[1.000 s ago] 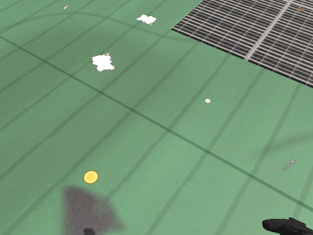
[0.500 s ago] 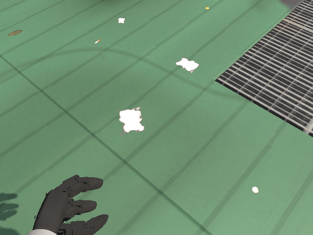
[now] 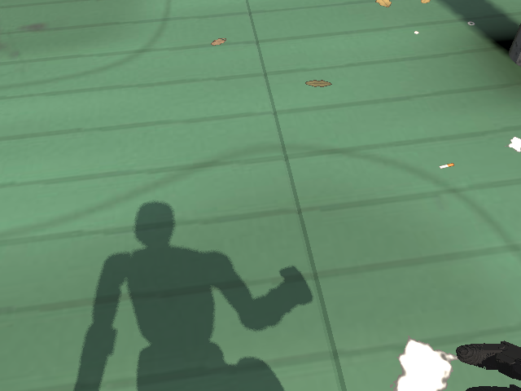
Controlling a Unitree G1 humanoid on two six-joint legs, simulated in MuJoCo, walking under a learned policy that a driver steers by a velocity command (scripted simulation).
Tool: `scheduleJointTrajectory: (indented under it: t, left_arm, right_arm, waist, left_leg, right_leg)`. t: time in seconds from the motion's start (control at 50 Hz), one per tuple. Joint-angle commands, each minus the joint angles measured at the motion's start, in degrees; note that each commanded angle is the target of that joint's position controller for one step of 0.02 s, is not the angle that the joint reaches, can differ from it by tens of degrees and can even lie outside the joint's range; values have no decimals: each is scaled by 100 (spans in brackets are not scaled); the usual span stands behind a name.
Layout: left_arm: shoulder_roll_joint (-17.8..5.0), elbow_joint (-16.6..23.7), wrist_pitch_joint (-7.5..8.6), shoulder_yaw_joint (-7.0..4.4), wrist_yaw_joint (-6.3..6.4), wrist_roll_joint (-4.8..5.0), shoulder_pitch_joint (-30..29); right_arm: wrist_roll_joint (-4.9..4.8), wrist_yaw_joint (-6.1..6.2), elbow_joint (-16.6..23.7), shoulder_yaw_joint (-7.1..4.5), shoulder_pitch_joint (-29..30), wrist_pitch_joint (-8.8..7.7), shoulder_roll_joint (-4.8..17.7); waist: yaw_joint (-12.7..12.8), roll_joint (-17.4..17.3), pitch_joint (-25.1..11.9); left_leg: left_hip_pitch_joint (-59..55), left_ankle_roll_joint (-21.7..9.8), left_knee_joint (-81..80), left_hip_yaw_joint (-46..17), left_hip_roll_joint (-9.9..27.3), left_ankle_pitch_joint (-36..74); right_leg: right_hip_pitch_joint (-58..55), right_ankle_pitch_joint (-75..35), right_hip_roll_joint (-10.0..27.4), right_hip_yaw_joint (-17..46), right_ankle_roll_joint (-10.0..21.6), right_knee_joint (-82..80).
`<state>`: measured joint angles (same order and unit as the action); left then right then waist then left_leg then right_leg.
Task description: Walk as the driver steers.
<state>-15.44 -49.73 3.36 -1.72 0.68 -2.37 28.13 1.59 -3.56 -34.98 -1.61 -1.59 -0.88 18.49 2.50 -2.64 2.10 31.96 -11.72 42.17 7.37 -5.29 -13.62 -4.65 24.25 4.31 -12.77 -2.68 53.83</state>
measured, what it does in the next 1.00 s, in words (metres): walks ahead, turning left: right foot, then left foot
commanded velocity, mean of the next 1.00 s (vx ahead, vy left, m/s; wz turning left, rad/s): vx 1.00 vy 0.00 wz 1.00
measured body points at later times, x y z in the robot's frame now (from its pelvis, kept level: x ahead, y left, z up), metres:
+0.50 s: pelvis +0.45 -0.02 +0.04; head +0.48 -0.02 +0.48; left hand +0.45 +0.29 -0.05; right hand +0.69 -0.25 -0.07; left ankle +0.30 +0.01 -0.58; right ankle +0.54 -0.14 -0.69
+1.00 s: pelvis +0.80 +0.24 +0.03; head +0.83 +0.25 +0.48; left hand +0.70 +0.52 -0.05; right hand +1.07 +0.10 -0.10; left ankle +0.79 +0.23 -0.69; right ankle +0.94 +0.12 -0.60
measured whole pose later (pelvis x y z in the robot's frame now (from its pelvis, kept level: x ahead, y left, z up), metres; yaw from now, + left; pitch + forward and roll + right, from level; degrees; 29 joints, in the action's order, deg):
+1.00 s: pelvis +0.80 +0.24 +0.03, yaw +58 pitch +0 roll +1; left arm -13.3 -36.4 3.6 0.6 0.0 -3.6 8.9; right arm 1.0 0.0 -45.6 -3.6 -22.3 -0.7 19.4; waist -1.1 -0.8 3.5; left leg 12.6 -11.7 29.0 -1.4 -14.1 -15.5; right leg 31.1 23.5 6.5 5.4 -3.5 72.5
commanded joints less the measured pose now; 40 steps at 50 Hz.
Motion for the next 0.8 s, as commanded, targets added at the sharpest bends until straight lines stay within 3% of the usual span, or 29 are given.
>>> scheduleJointTrajectory:
  t: [0.02, 0.04, 0.06, 0.1, 0.12, 0.14, 0.18, 0.24, 0.3, 0.32, 0.34, 0.36, 0.38, 0.4, 0.42, 0.44, 0.46, 0.5, 0.54, 0.62, 0.68, 0.7, 0.74, 0.76, 0.78, 0.8]
  left_arm:
    - [-952, 1611, 285, -122, -31, 10, -1115]
    - [-998, 1674, 382, -87, -39, 22, -1487]
    - [-980, 1592, 395, -71, -34, 11, -1463]
    - [-885, 1496, 171, -29, -23, -158, -1228]
    - [-828, 1489, 37, -22, -26, -189, -1199]
    - [-731, 1569, -40, 2, -44, -193, -1351]
    - [-510, 1913, -58, 96, -110, -114, -2148]
    - [-379, 2016, -24, 161, -195, 86, -2640]
    - [-670, 1982, 6, 70, -160, 138, -2644]
    - [-835, 1885, 17, -2, -114, 136, -2340]
    - [-1074, 1701, 41, -120, -44, 137, -1629]
    - [-1298, 1448, 62, -240, 54, 104, -462]
    - [-1709, 1269, 98, -377, 186, -68, 751]
    - [-2149, 1378, 88, -440, 153, -206, 127]
    - [-1619, 1527, 41, -427, 120, -134, -711]
    - [-1115, 1551, 16, -303, 97, -75, -1053]
    - [-877, 1404, 7, -245, 64, -75, -1078]
    - [-735, 1027, 87, -187, 58, -23, -843]
    - [-569, 785, 212, -153, -42, 89, -689]
    - [-622, 629, 365, -157, -98, 72, -893]
    - [-773, 394, 370, -190, -54, 64, -501]
    - [-845, 338, 355, -200, -33, 52, -403]
    - [-1098, 325, 272, -247, 42, 66, -188]
    - [-1277, 345, 196, -292, 96, 68, -192]
    - [-1457, 396, 92, -345, 135, 43, -336]
    - [-1573, 522, -3, -386, 144, 25, -628]
  right_arm:
    - [11, 279, -168, -685, -2310, 217, 1843]
    - [-34, 340, -288, -650, -2166, 185, 1603]
    - [-41, 365, -382, -575, -1955, 123, 1314]
    - [-67, 409, -395, -453, -1641, -69, 1025]
    - [-82, 392, -408, -395, -1597, -148, 891]
    - [-98, 370, -422, -380, -1569, -220, 867]
    - [-100, 344, -438, -405, -1509, -311, 896]
    - [-145, 275, -476, -488, -1599, -348, 1000]
    - [-161, 288, -554, -556, -1870, -317, 1105]
    - [-135, 310, -560, -579, -1878, -301, 1198]
    - [-95, 302, -568, -606, -1811, -290, 1357]
    - [-75, 272, -530, -595, -1544, -319, 1370]
    - [-51, 289, -341, -378, -1402, -401, 584]
    - [-330, 285, 56, -169, -2088, -405, -40]
    - [-142, 349, -133, -155, -1787, -290, 389]
    - [-14, 287, -158, -212, -1361, -219, 632]
    - [21, 195, -154, -223, -1138, -158, 631]
    - [73, 5, 13, -169, -903, -5, 378]
    - [58, -70, 204, -92, -654, 117, 180]
    - [15, -129, 563, -29, 11, 168, 221]
    - [30, -239, 691, 34, 666, 149, 195]
    - [24, -260, 695, 62, 783, 133, 139]
    - [13, -221, 572, 37, 628, 106, 196]
    - [6, -172, 463, -9, 282, 101, 303]
    - [-5, -113, 261, -98, -437, 87, 489]
    - [-24, -36, -81, -235, -1574, 66, 716]
  waist:
    - [-1147, -371, -2053]
    - [-982, 220, -1152]
    - [-593, 633, -398]
    - [-63, 783, 39]
    - [67, 783, 108]
    - [98, 711, 188]
    - [-31, 508, 437]
    - [-325, 202, 243]
    - [-457, 30, -20]
    - [-314, 24, -237]
    - [94, 164, -712]
    - [801, 312, -1243]
    - [1164, 1172, -1962]
    - [235, 3109, -2492]
    - [173, 1987, -1649]
    - [194, 1146, -996]
    - [143, 632, -547]
    - [-26, 812, -104]
    - [-142, 814, 48]
    - [-367, 720, 342]
    - [-188, 430, 677]
    - [-184, 401, 706]
    - [-328, 616, 365]
    - [-569, 803, 97]
    - [-994, 917, -302]
    - [-1510, 1009, -781]
  left_leg:
    - [-5968, -1702, -2105, -5158, 1959, -675]
    - [-5093, -1445, -2755, -5141, 1965, -1081]
    - [-3998, -1194, -2891, -4675, 1763, -698]
    - [-2410, -1056, -2899, -3817, 1278, 263]
    - [-1863, -1038, -2964, -3533, 1092, 397]
    - [-1425, -996, -3062, -3280, 921, 422]
    - [-668, -827, -3248, -2927, 565, 584]
    - [-587, -412, -3189, -2758, 351, 1176]
    - [-1656, -127, -2639, -3094, 581, 1995]
    - [-2011, -8, -2119, -3161, 594, 2693]
    - [-2168, 138, -1115, -3050, 504, 3377]
    - [-1661, 304, 380, -2788, 268, 3400]
    - [-666, 353, 2514, -2354, -104, 960]
    - [859, 514, 3861, -1706, -531, -1688]
    - [1498, 449, 4251, -1496, 78, -972]
    - [1497, 467, 3979, -1341, 408, -524]
    - [1324, 515, 3696, -1267, 623, -333]
    - [1183, 608, 3425, -1276, 893, -287]
    - [1399, 635, 3374, -1187, 1002, -26]
    - [1313, 655, 2417, -879, 1005, 1045]
    - [993, 442, 1045, -167, 844, 1356]
    - [708, 315, 643, 85, 706, 1329]
    - [31, 124, 271, 497, 246, 1077]
    - [-359, 42, 197, 536, 66, 792]
    - [-1118, -71, 175, 463, -88, 479]
    - [-2302, -243, 89, 239, -189, 188]
  right_leg:
    - [5673, 166, -456, 1620, 55, 4402]
    - [5802, -223, -145, 1770, 103, 3716]
    - [5448, -415, 66, 1709, 102, 3033]
    - [4535, -140, 293, 1748, -57, 2278]
    - [4251, 70, 372, 1723, -148, 1893]
    - [4053, 69, 416, 1630, -208, 1379]
    - [3600, -945, 384, 1431, -254, 211]
    - [2556, -2764, 69, 1354, -129, -1290]
    - [2188, -2701, -153, 1479, 1, -2063]
    - [1862, -2257, -314, 1487, 37, -2179]
    - [1100, -1625, -487, 1397, 87, -2189]
    - [-207, -1194, -347, 1363, 151, -2128]
    - [-1501, 930, 962, 2738, 281, -2337]
    - [-2028, 2316, 2449, 6368, 770, -3981]
    - [-1164, 3256, 2258, 6523, 1006, -4187]
    - [-461, 2617, 1943, 5293, 963, -3982]
    - [171, 1453, 1658, 4287, 868, -3938]
    - [825, 215, 1316, 3001, 675, -4081]
    - [911, -768, 1242, 2242, 580, -4257]
    - [1217, -2371, 979, 742, 499, -4622]
    - [898, -3419, 773, -6, 360, -4829]
    - [746, -4372, 736, -234, 290, -4737]
    - [208, -7257, 791, -413, 198, -4032]
    - [-25, -8298, 912, -400, 181, -3447]
    - [-20, -8903, 1050, -345, 217, -2463]
    - [371, -9008, 1172, -201, 336, -1120]
Keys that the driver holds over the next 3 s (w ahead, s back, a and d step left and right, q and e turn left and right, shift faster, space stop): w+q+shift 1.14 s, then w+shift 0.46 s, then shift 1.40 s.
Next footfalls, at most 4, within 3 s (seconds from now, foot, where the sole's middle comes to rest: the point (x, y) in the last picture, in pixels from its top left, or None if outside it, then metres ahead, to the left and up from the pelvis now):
0.38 right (338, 345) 0.58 -0.12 -0.73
0.84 left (198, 262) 0.81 0.26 -0.73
1.22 right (139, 165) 1.18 0.51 -0.73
1.66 left None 1.07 0.97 -0.73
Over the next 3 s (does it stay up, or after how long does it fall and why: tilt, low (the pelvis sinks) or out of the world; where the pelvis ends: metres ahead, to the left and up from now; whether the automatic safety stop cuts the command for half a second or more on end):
stays up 1.14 1.11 0.05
